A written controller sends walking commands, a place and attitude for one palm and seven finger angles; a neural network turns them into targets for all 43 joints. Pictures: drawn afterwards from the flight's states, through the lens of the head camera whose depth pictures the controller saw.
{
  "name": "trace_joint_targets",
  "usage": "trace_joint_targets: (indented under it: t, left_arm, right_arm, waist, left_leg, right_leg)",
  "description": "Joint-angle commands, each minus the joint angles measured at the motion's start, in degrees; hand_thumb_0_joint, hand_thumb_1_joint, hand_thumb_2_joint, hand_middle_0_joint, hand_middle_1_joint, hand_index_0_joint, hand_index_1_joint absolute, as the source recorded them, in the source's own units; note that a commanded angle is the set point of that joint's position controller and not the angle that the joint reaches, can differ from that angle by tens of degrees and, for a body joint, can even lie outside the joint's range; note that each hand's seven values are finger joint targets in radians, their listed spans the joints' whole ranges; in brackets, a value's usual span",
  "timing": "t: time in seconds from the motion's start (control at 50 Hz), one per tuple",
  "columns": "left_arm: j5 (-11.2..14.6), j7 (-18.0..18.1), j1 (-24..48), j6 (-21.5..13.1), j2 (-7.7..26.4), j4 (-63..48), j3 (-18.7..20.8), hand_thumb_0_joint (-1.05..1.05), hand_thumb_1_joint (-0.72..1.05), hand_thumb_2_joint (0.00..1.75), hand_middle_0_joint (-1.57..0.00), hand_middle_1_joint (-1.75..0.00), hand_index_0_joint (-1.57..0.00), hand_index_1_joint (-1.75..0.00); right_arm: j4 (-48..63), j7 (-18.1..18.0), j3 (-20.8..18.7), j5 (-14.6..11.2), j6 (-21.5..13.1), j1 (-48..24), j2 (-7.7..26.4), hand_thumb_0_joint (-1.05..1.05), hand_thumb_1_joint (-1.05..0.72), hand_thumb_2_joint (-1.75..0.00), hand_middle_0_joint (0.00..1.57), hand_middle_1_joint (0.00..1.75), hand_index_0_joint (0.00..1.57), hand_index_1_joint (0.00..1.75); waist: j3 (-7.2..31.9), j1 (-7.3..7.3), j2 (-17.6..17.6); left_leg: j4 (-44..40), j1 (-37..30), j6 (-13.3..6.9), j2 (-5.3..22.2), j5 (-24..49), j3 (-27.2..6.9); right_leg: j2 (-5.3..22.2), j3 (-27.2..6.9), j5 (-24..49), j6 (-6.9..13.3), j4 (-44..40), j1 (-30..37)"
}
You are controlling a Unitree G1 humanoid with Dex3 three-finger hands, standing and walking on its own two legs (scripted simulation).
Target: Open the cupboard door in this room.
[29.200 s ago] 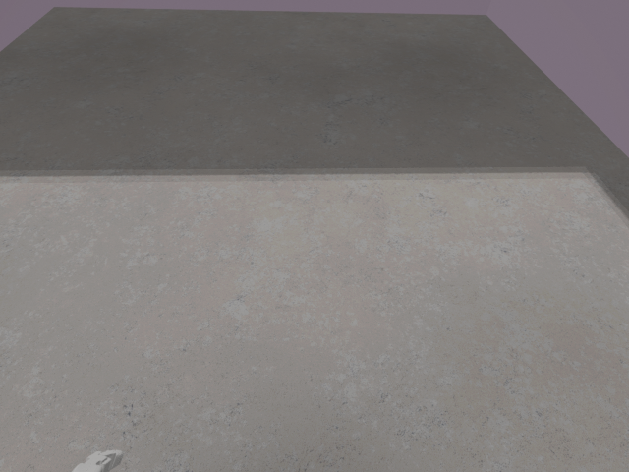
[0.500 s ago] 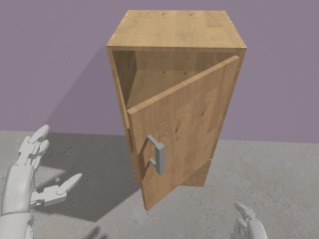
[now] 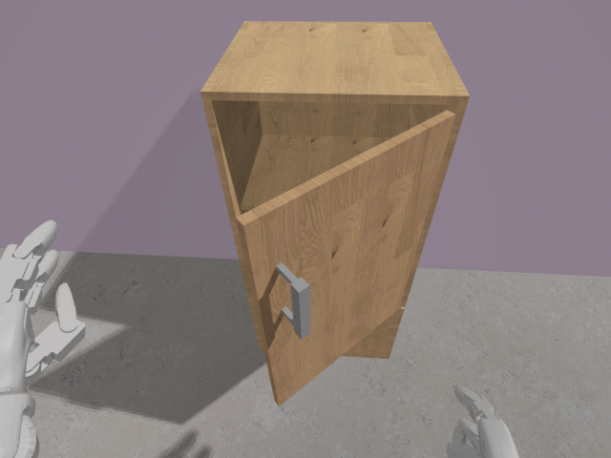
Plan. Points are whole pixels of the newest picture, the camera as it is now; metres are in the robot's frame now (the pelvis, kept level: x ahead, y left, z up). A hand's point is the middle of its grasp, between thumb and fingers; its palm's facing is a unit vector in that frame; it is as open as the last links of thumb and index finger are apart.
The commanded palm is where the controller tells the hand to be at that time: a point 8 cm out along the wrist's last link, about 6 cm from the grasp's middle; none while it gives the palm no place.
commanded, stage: draw the hand back to the body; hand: left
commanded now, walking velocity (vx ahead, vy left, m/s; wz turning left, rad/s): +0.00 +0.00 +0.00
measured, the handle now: (293, 301) +0.34 +0.07 +0.00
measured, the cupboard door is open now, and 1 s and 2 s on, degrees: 43 43 43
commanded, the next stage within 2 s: step back with the hand held close in 0.10 s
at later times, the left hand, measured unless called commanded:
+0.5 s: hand (79, 329) +0.18 +0.26 +0.15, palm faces +0.34 -0.79 -0.51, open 7.4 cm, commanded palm +0.13 +0.30 +0.17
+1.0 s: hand out of the picture +0.10 +0.30 +0.15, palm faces +0.46 -0.75 -0.48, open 7.4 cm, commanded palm +0.03 +0.33 +0.17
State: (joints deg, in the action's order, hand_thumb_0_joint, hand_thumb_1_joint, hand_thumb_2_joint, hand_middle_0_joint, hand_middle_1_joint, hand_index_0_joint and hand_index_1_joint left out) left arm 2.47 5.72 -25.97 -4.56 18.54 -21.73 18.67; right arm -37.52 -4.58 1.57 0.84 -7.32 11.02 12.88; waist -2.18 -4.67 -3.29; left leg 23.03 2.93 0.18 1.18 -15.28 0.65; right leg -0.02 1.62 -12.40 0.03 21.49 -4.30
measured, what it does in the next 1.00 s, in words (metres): shifts its weight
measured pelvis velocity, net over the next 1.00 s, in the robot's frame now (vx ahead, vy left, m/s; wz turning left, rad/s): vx -0.10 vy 0.03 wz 0.03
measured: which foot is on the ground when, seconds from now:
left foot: down 0.00-1.00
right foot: down 0.00-1.00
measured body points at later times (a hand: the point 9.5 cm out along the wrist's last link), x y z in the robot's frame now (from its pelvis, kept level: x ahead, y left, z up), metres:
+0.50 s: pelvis -0.02 +0.01 +0.00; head +0.00 +0.00 +0.45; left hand +0.16 +0.30 +0.18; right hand +0.16 -0.24 -0.08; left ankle -0.02 +0.12 -0.74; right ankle +0.00 -0.12 -0.74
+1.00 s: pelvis -0.10 +0.03 -0.02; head -0.08 +0.04 +0.43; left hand +0.07 +0.33 +0.18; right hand +0.07 -0.21 -0.10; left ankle -0.03 +0.12 -0.74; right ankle +0.00 -0.11 -0.74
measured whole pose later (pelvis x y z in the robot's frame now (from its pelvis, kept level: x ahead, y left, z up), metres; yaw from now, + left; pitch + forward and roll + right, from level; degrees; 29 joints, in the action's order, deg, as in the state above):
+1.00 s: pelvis -0.10 +0.03 -0.02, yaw +1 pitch -1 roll -1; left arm -0.7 8.5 -29.0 -13.8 22.7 -29.7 25.8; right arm -32.3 -4.7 0.6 -0.1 -6.1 13.3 12.0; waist -3.9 -0.2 0.7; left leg 37.2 23.2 -3.1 -0.7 -13.5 1.2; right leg -0.3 -2.8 -8.9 -2.1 32.8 -22.6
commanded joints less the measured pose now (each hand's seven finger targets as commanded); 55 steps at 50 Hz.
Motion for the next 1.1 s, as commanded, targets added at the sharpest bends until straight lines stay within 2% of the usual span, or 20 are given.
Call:
trace_joint_targets:
  t: [0.0, 0.12, 0.18, 0.2, 0.22, 0.24, 0.26, 0.28, 0.32, 0.38, 0.42, 0.5, 0.58, 0.7, 0.76, 0.84, 0.9, 0.98, 1.04, 1.08]
  left_arm:
    - [-0.3, 1.6, 5.8, -4.1, 11.9, -13.5, 7.5, 0.00, 0.90, 0.90, -0.20, -0.30, -0.20, -0.30]
    - [-0.1, 1.3, 4.9, -4.0, 11.2, -11.2, 7.1, 0.00, 0.90, 0.90, -0.20, -0.30, -0.20, -0.30]
    - [-0.1, 1.1, 5.1, -4.1, 11.3, -10.6, 7.0, 0.00, 0.90, 0.90, -0.20, -0.30, -0.20, -0.30]
    - [-0.2, 1.4, 10.6, -4.8, 13.2, -16.4, 7.9, 0.00, 0.90, 0.90, -0.20, -0.30, -0.20, -0.30]
    - [-0.3, 1.9, 12.5, -7.0, 19.0, -15.3, 14.5, 0.00, 0.90, 0.90, -0.20, -0.30, -0.20, -0.30]
    - [-0.2, 1.3, 5.0, -6.9, 14.0, -9.7, 11.2, 0.00, 0.90, 0.90, -0.20, -0.30, -0.20, -0.30]
    - [-0.4, 0.9, 2.4, -7.0, 12.7, -9.7, 9.8, 0.00, 0.90, 0.90, -0.20, -0.30, -0.20, -0.30]
    - [-0.5, 0.9, 2.2, -7.5, 12.7, -10.9, 9.6, 0.00, 0.90, 0.90, -0.20, -0.30, -0.20, -0.30]
    - [-0.5, 1.1, -0.5, -7.9, 12.4, -12.3, 9.3, 0.00, 0.90, 0.90, -0.20, -0.30, -0.20, -0.30]
    - [-0.4, 1.7, -2.9, -8.0, 13.9, -13.4, 10.9, 0.00, 0.90, 0.90, -0.20, -0.30, -0.20, -0.30]
    - [-0.3, 1.9, -4.5, -8.0, 14.5, -14.3, 11.8, 0.00, 0.90, 0.90, -0.20, -0.30, -0.20, -0.30]
    - [-0.2, 2.5, -5.9, -8.2, 15.4, -15.9, 12.9, 0.00, 0.90, 0.90, -0.20, -0.30, -0.20, -0.30]
    - [-0.5, 3.0, -5.9, -8.6, 15.7, -17.0, 13.1, 0.00, 0.90, 0.90, -0.20, -0.30, -0.20, -0.30]
    - [-1.8, 3.7, -4.0, -10.0, 14.5, -17.8, 12.9, 0.00, 0.90, 0.90, -0.20, -0.30, -0.20, -0.30]
    - [-2.4, 4.0, -2.7, -10.9, 14.3, -18.2, 13.2, 0.00, 0.90, 0.90, -0.20, -0.30, -0.20, -0.30]
    - [-2.8, 4.3, -1.3, -11.9, 14.0, -19.5, 13.2, 0.00, 0.90, 0.90, -0.20, -0.30, -0.20, -0.30]
    - [-3.0, 4.4, -0.9, -12.5, 14.1, -20.1, 13.9, 0.00, 0.90, 0.90, -0.20, -0.30, -0.20, -0.30]
    - [-3.4, 4.2, -0.6, -13.5, 14.9, -20.0, 15.3, 0.00, 0.90, 0.90, -0.20, -0.30, -0.20, -0.30]
    - [-3.0, 3.9, -0.6, -14.1, 14.5, -20.5, 15.4, 0.00, 0.90, 0.90, -0.20, -0.30, -0.20, -0.30]
    - [-2.7, 3.7, 0.4, -14.0, 14.7, -20.2, 15.0, 0.00, 0.90, 0.90, -0.20, -0.30, -0.20, -0.30]
  right_arm:
    - [9.1, -0.9, -2.2, 0.2, -4.0, -7.7, 5.4, 0.00, -0.90, -0.90, 0.20, 0.30, 0.20, 0.30]
    - [8.8, -0.8, -2.6, 0.2, -3.9, -7.6, 5.6, 0.00, -0.90, -0.90, 0.20, 0.30, 0.20, 0.30]
    - [8.7, -0.8, -2.7, 0.0, -3.8, -8.0, 5.5, 0.00, -0.90, -0.90, 0.20, 0.30, 0.20, 0.30]
    - [9.0, -0.8, -2.5, 0.0, -4.1, -8.3, 5.6, 0.00, -0.90, -0.90, 0.20, 0.30, 0.20, 0.30]
    - [10.9, -0.9, -2.2, -0.7, -2.9, -7.5, 6.6, 0.00, -0.90, -0.90, 0.20, 0.30, 0.20, 0.30]
    - [10.0, -0.8, -2.6, -0.5, -1.7, -7.1, 6.1, 0.00, -0.90, -0.90, 0.20, 0.30, 0.20, 0.30]
    - [10.7, -0.6, -2.9, -0.3, -1.0, -7.2, 6.5, 0.00, -0.90, -0.90, 0.20, 0.30, 0.20, 0.30]
    - [10.9, -0.6, -3.1, -0.3, -0.5, -7.6, 6.7, 0.00, -0.90, -0.90, 0.20, 0.30, 0.20, 0.30]
    - [11.6, -0.7, -3.3, -0.3, 0.2, -7.3, 7.0, 0.00, -0.90, -0.90, 0.20, 0.30, 0.20, 0.30]
    - [12.4, -1.1, -3.8, -0.4, 1.1, -7.3, 7.1, 0.00, -0.90, -0.90, 0.20, 0.30, 0.20, 0.30]
    - [13.4, -1.2, -4.0, -0.6, 1.7, -7.3, 6.7, 0.00, -0.90, -0.90, 0.20, 0.30, 0.20, 0.30]
    - [14.3, -1.3, -4.5, -1.0, 2.5, -7.3, 6.5, 0.00, -0.90, -0.90, 0.20, 0.30, 0.20, 0.30]
    - [14.7, -1.3, -4.7, -1.1, 2.4, -7.4, 7.0, 0.00, -0.90, -0.90, 0.20, 0.30, 0.20, 0.30]
    - [15.4, -1.2, -4.7, -1.2, 1.1, -6.1, 7.5, 0.00, -0.90, -0.90, 0.20, 0.30, 0.20, 0.30]
    - [15.4, -1.0, -4.8, -1.2, 0.1, -5.1, 7.9, 0.00, -0.90, -0.90, 0.20, 0.30, 0.20, 0.30]
    - [15.0, -1.0, -4.7, -0.9, -1.2, -4.3, 8.0, 0.00, -0.90, -0.90, 0.20, 0.30, 0.20, 0.30]
    - [14.7, -1.2, -4.6, -0.8, -2.2, -4.2, 7.8, 0.00, -0.90, -0.90, 0.20, 0.30, 0.20, 0.30]
    - [14.4, -1.0, -5.0, -0.6, -3.2, -4.1, 8.0, 0.00, -0.90, -0.90, 0.20, 0.30, 0.20, 0.30]
    - [13.9, -0.6, -5.0, -0.6, -3.7, -3.6, 7.6, 0.00, -0.90, -0.90, 0.20, 0.30, 0.20, 0.30]
    - [13.2, -0.6, -5.2, -0.5, -3.8, -3.3, 7.3, 0.00, -0.90, -0.90, 0.20, 0.30, 0.20, 0.30]
  waist:
    - [5.0, 0.11, -2.0]
    - [3.5, 0.27, 1.1]
    - [3.1, 0.16, -0.2]
    - [5.2, 0.38, -2.4]
    - [-0.8, 3.36, 1.0]
    - [0.9, 3.55, 4.0]
    - [2.0, 3.57, 4.8]
    - [3.0, 3.53, 2.0]
    - [7.3, 3.55, 0.1]
    - [10.5, 3.44, 0.7]
    - [11.9, 3.36, 2.3]
    - [12.5, 3.39, 1.7]
    - [10.5, 3.27, -0.2]
    - [5.6, 3.74, -0.9]
    - [4.5, 4.11, 0.0]
    - [4.3, 4.39, -1.0]
    - [4.4, 4.27, -3.9]
    - [4.4, 4.27, -4.1]
    - [4.4, 4.46, -1.6]
    - [4.2, 4.87, 3.5]
  left_leg:
    - [-3.0, 1.2, -1.0, -0.2, 15.4, 0.7]
    - [-3.3, 1.3, -1.2, -0.1, 14.1, 1.0]
    - [-3.3, 1.3, -1.2, -0.2, 13.4, 1.1]
    - [-3.3, 0.6, -1.2, -0.4, 13.6, 0.8]
    - [-1.0, 5.2, -1.8, 0.4, 9.1, 0.6]
    - [0.4, 4.3, -1.9, 0.1, 8.5, 0.0]
    - [0.8, 4.1, -1.8, 0.1, 9.1, 0.3]
    - [0.6, 4.5, -1.7, 0.1, 10.7, 0.5]
    - [-0.1, 3.9, -1.6, 0.7, 14.1, 0.7]
    - [-0.2, 4.1, -1.4, 1.4, 20.2, 0.2]
    - [0.0, 4.6, -1.3, 1.8, 21.6, 0.3]
    - [0.2, 7.2, -1.3, 2.0, 20.9, 0.0]
    - [-1.3, 11.9, -2.0, 2.5, 14.4, -1.1]
    - [-5.5, 27.3, -4.4, 4.4, -10.0, -3.7]
    - [-4.2, 31.9, -5.1, 4.2, -17.9, -4.5]
    - [-3.8, 33.1, -5.2, 4.7, -21.4, -6.1]
    - [-5.2, 36.0, -5.8, 5.8, -23.8, -7.5]
    - [-4.0, 38.6, -6.2, 5.7, -26.8, -8.2]
    - [-1.3, 38.0, -5.8, 4.7, -24.4, -6.6]
    - [3.1, 34.3, -4.5, 2.5, -22.0, -4.5]
  right_leg:
    - [0.2, -0.3, 11.7, 0.9, -2.9, 2.0]
    - [0.0, -0.3, 10.6, 0.6, -3.8, 1.2]
    - [0.1, -0.6, 9.9, 0.7, -4.3, 0.9]
    - [0.2, -0.8, 10.2, 0.7, -4.1, 1.7]
    - [2.4, -6.3, 13.3, 0.9, -7.2, -6.3]
    - [3.4, -6.2, 13.9, 0.9, -7.3, -6.7]
    - [3.7, -6.2, 14.5, 1.0, -7.3, -7.1]
    - [4.0, -5.4, 16.7, 1.0, -6.3, -6.3]
    - [3.7, -4.7, 19.0, 0.7, -4.1, -4.6]
    - [3.3, -3.2, 23.2, 0.2, -1.4, -2.7]
    - [3.0, -3.1, 24.4, -0.1, -0.2, -2.4]
    - [2.9, -3.4, 24.6, -0.2, 1.5, -2.0]
    - [2.3, -3.7, 18.5, -0.4, 2.6, -2.7]
    - [1.2, -4.6, 6.9, -0.8, 7.1, 0.8]
    - [1.7, -6.0, 1.2, -0.6, 7.0, 0.0]
    - [1.3, -6.1, -3.6, -0.5, 8.0, -2.4]
    - [0.1, -5.6, -2.6, -0.8, 11.5, -0.6]
    - [-1.1, -7.7, -2.0, -0.5, 13.7, -0.2]
    - [-0.5, -9.7, 1.6, -0.1, 13.9, -2.4]
    - [1.7, -12.8, 0.1, 0.8, 9.2, -7.2]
